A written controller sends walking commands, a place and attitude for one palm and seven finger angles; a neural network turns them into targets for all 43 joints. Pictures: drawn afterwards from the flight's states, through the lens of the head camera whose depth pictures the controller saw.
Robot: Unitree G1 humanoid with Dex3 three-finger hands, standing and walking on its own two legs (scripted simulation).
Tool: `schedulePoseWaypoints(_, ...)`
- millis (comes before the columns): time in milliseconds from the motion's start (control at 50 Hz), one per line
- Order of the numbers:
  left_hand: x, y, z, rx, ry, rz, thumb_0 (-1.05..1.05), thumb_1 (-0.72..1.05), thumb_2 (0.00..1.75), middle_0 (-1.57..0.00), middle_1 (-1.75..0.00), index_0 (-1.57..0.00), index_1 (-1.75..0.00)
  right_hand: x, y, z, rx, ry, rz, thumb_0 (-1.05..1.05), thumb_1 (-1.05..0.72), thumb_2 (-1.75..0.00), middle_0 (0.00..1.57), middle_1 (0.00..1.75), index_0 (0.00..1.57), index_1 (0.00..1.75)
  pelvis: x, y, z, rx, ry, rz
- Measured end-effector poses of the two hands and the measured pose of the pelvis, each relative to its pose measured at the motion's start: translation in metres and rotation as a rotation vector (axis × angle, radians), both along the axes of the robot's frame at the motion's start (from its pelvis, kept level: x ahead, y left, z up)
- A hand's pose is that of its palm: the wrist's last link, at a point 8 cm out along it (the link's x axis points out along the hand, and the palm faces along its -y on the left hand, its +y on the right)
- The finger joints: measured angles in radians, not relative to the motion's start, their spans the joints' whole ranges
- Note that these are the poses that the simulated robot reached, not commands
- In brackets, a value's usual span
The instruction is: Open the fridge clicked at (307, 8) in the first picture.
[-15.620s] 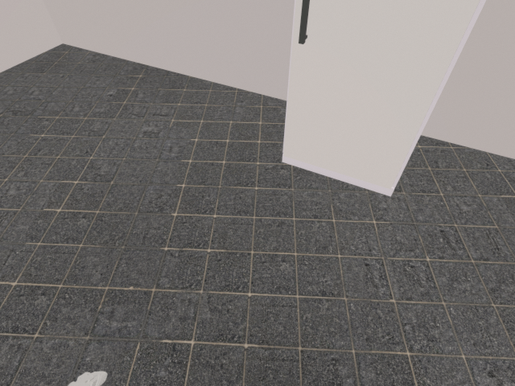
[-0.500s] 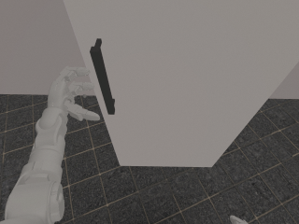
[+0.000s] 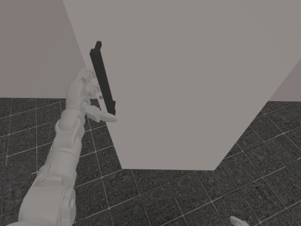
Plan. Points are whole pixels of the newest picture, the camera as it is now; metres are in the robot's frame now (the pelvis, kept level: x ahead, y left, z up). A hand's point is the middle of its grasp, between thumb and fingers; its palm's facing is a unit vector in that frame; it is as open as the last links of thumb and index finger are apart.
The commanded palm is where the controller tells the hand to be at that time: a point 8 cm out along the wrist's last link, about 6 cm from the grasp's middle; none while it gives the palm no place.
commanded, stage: feel for the door with the fingertips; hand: left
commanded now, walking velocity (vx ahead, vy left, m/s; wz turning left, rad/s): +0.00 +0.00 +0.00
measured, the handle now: (106, 83) +0.48 +0.13 +0.10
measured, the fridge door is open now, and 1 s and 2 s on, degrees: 0 0 0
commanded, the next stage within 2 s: slide the fingers in behind the handle in 0.50 s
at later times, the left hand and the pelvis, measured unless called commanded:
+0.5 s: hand (96, 93) +0.44 +0.15 +0.11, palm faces -0.02 -1.00 -0.01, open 13.9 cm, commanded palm +0.42 +0.20 +0.11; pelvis -0.01 -0.01 +0.00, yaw +0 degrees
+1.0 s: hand (98, 95) +0.44 +0.15 +0.10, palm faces -0.04 -1.00 -0.01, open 13.8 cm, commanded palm +0.41 +0.19 +0.11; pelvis -0.02 +0.00 -0.01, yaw +0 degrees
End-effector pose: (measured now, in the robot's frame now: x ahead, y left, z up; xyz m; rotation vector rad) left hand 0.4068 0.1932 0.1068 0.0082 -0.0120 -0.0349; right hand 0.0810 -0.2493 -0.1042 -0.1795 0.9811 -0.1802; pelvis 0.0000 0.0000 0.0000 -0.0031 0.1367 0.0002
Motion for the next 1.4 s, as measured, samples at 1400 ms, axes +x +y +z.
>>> schedulePoseWaypoints(1400,0.006,-0.007,-0.003,-0.005,0.017,0.006,-0.02,-0.50,0.30,-0.30,-1.20,-0.30,-1.20,-0.002,0.003,-0.001,0.004,0.009,0.012,0.01,-0.91,-0.90,0.20,0.30,0.20,0.30,-0.001,0.001,-0.001,-0.005,0.008,0.004)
